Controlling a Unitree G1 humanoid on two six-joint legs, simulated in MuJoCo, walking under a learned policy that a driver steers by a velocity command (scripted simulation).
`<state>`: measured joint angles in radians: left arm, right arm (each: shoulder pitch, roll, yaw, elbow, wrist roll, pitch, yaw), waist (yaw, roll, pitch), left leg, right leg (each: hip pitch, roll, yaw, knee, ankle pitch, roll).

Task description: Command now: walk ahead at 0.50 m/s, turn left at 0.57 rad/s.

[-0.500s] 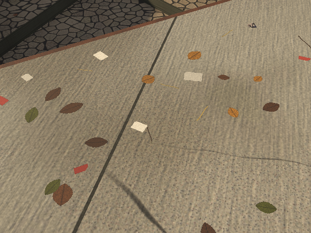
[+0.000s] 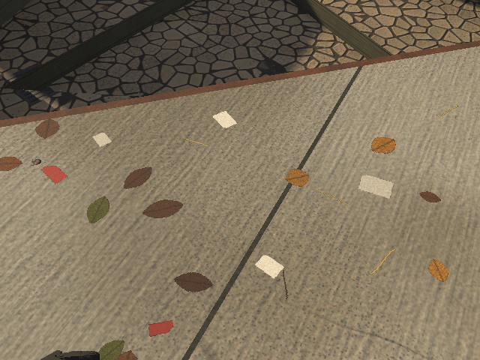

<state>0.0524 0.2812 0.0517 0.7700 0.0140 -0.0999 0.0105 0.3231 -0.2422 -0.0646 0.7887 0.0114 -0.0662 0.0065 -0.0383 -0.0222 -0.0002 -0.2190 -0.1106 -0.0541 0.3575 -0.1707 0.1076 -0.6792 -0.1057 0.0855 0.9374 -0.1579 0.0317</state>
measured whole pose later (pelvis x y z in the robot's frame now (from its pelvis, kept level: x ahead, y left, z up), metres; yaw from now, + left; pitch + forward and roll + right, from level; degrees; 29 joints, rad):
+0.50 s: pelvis +0.27 -0.04 +0.00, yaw +18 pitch +2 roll -2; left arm 0.31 0.26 0.07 0.85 0.01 -0.10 0.00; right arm 0.20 -0.31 -0.08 0.63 0.02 -0.02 0.00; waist 0.06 0.05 0.01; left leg -0.72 0.10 -0.06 1.05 -0.20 0.00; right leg -0.12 0.02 -0.12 0.30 -0.22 -0.02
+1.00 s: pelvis +0.45 +0.08 +0.00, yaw +22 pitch +1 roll +1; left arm 0.19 0.30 0.06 0.83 -0.01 0.01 0.03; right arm 0.15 -0.23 -0.04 0.72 -0.03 -0.05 0.01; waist 0.01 -0.04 0.06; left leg -0.29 -0.02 0.13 0.40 -0.14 0.07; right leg -0.58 -0.10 0.04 0.99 -0.33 0.09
